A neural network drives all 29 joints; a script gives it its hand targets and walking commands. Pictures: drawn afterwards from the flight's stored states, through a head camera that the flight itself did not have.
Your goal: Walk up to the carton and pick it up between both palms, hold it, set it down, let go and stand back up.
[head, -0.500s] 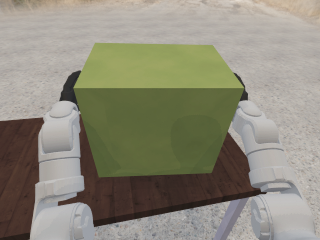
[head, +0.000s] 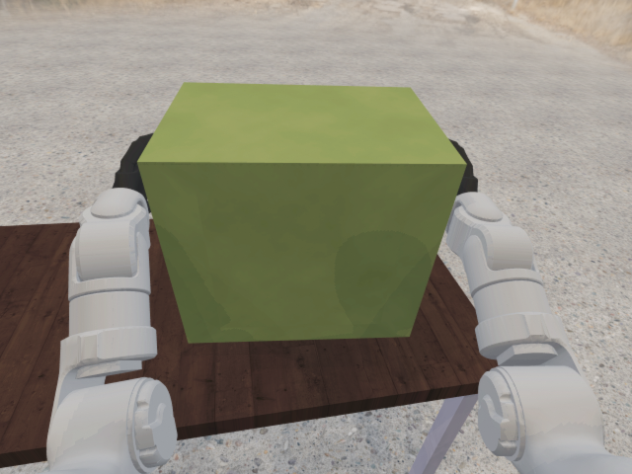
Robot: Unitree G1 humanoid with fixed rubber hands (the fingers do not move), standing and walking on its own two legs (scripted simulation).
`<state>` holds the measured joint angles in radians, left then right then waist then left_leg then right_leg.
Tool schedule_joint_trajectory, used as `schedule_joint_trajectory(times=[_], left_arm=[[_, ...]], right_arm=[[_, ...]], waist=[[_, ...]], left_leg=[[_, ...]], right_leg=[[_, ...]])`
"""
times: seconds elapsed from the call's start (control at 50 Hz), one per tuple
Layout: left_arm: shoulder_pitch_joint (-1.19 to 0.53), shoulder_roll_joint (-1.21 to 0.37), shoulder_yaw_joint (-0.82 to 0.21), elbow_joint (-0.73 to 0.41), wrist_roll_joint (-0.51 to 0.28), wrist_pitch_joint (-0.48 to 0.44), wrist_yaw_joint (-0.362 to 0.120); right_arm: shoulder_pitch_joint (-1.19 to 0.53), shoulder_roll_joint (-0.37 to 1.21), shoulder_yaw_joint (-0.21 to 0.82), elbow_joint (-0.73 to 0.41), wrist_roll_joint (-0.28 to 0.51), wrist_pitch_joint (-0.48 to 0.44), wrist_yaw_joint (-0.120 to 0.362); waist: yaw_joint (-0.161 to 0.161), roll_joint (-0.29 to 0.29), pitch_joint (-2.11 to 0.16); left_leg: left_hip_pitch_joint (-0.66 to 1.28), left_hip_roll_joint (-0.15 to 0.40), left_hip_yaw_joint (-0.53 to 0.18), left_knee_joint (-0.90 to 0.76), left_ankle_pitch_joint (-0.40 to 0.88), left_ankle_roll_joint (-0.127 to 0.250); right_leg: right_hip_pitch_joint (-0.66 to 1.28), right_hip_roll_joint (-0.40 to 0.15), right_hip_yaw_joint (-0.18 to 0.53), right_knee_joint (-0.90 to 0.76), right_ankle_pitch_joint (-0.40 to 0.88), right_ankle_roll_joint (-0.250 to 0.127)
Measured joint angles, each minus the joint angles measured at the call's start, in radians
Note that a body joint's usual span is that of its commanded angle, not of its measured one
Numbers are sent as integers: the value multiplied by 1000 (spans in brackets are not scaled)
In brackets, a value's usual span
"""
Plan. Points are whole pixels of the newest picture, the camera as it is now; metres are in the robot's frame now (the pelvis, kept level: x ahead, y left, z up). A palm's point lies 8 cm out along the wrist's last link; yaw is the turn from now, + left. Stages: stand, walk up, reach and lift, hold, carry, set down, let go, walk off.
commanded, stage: set down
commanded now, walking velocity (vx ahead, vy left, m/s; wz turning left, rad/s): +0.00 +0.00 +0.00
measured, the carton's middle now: (300, 213) +0.40 -0.02 +0.19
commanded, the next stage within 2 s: none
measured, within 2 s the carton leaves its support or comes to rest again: neither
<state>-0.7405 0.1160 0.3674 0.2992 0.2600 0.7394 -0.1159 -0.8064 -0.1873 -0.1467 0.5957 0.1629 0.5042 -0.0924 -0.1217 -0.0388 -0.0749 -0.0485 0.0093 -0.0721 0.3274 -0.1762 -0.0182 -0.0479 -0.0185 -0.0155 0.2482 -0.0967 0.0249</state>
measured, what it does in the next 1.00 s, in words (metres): stands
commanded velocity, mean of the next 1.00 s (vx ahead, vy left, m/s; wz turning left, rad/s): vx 0.00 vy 0.00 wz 0.00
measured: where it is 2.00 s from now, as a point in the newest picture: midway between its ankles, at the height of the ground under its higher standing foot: outside the picture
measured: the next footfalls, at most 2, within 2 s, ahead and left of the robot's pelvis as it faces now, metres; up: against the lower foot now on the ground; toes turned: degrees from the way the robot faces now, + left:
none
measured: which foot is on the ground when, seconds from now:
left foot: down 0.00-1.00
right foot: down 0.00-1.00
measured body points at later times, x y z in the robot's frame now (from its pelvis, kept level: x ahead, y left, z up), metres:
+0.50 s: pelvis +0.02 +0.00 +0.00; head -0.03 +0.03 +0.45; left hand +0.41 +0.19 +0.19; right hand +0.39 -0.20 +0.21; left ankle +0.01 +0.13 -0.75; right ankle +0.03 -0.14 -0.75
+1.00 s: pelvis +0.04 +0.00 +0.00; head +0.01 +0.03 +0.45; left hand +0.42 +0.19 +0.15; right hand +0.42 -0.19 +0.18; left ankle +0.01 +0.13 -0.75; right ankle +0.03 -0.14 -0.75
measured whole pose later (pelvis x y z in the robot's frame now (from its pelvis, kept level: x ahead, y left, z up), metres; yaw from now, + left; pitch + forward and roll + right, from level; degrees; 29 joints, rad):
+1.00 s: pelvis +0.04 +0.00 +0.00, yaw +1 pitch -6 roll -1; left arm -0.54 0.07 0.33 0.25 0.21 0.45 -0.09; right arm -0.62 -0.13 -0.16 0.57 0.08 0.11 -0.05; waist -0.08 -0.05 0.04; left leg 0.01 0.01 -0.06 0.32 -0.22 -0.01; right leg 0.01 -0.03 -0.03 0.25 -0.16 0.03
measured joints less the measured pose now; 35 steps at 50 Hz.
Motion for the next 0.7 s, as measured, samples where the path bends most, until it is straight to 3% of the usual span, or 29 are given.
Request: schedule_joint_trajectory(times=[0.12, 0.18, 0.28, 0.38, 0.46, 0.56, 0.7], left_arm=[[32, -9, -3, -39, -38, -41, 18], [22, -22, 17, -29, -37, -91, 19], [-16, -49, 86, 28, 47, -135, -38], [8, -52, 98, 43, 91, -146, -72], [73, -59, 56, 7, 65, -190, -46], [170, -61, -40, -33, -6, -258, 23], [218, -70, -104, -50, -63, -294, 81]], right_arm=[[38, 0, 5, -62, 14, -31, -7], [29, 17, -31, -62, -20, -72, 11], [-7, 59, -106, -2, -121, -149, 59], [13, 94, -140, 19, -173, -220, 80], [73, 105, -143, 23, -174, -308, 95], [171, 81, -106, 4, -129, -407, 100], [238, 6, -10, -38, -43, -437, 66]], waist=[[11, 19, -16], [20, 19, -22], [25, 7, 6], [21, -9, 55], [19, -21, 92], [22, -10, 105], [18, 17, 91]], left_leg=[[-4, -4, 5, 11, -10, 6], [8, -8, 7, 7, -12, 8], [57, -16, 1, -4, -14, 12], [81, -19, -8, -6, -19, 11], [85, -19, -10, -13, -20, 9], [80, -12, -1, -10, -36, 6], [74, 1, 11, 5, -65, 5]], right_leg=[[-4, -4, 5, 8, -8, 6], [3, -8, 6, 16, -16, 8], [44, -17, 0, 29, -36, 10], [73, -21, -13, 27, -45, 11], [78, -22, -18, 23, -49, 11], [73, -16, -13, 19, -58, 10], [66, -4, -8, 28, -80, 6]])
